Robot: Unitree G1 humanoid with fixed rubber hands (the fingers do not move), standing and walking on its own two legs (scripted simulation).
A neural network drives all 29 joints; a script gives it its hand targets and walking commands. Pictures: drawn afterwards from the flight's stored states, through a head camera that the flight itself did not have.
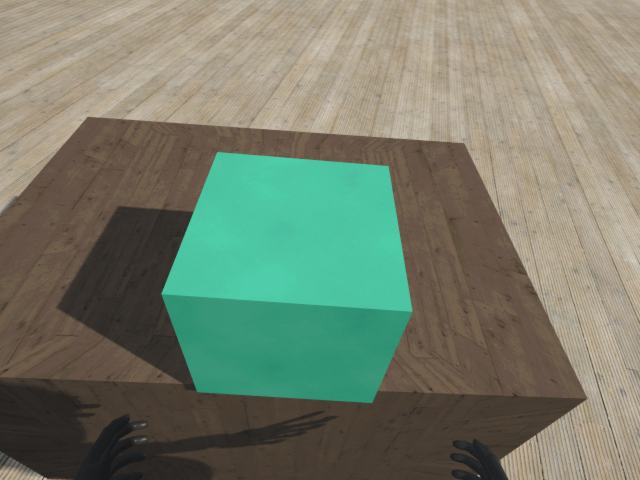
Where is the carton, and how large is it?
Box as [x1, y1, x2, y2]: [161, 152, 412, 402]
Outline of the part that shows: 217,152 161,294 197,391 371,402 412,311 388,166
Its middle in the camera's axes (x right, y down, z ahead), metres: -0.04 +0.06 +0.61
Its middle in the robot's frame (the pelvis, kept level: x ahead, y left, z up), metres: +0.43 +0.06 -0.01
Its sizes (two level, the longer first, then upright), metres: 0.277 0.274 0.256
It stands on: a pedestal, 0.65 m high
